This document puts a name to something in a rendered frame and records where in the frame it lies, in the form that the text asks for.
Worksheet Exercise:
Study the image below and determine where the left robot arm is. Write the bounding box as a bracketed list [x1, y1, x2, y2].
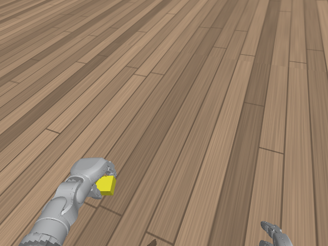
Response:
[18, 174, 92, 246]

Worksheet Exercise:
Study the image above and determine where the right robot hand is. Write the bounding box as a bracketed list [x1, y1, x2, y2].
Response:
[259, 221, 293, 246]

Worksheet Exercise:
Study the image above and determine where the left robot hand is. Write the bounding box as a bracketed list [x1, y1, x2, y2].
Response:
[70, 157, 117, 199]

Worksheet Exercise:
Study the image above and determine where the small box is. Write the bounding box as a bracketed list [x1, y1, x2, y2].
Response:
[95, 176, 116, 195]

